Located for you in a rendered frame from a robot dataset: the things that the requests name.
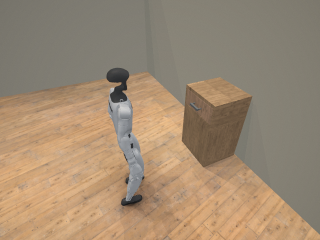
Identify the robot right forearm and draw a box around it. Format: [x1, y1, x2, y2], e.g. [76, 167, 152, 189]
[120, 136, 137, 167]

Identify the right robot thigh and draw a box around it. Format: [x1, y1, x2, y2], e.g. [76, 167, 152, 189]
[123, 148, 144, 182]

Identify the robot left foot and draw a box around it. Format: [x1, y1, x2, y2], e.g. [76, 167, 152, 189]
[125, 176, 145, 184]

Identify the drawer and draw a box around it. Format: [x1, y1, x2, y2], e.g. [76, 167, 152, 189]
[186, 89, 213, 124]

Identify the cabinet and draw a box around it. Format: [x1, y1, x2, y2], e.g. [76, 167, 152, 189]
[181, 77, 253, 167]

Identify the robot right hand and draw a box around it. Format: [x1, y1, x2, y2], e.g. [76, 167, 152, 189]
[130, 163, 144, 181]

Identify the handle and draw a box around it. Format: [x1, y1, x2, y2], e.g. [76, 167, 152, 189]
[190, 102, 202, 111]

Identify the robot right upper arm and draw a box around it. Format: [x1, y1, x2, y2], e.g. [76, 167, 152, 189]
[117, 103, 131, 143]

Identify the robot left upper arm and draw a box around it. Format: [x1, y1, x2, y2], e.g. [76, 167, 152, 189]
[107, 88, 114, 115]

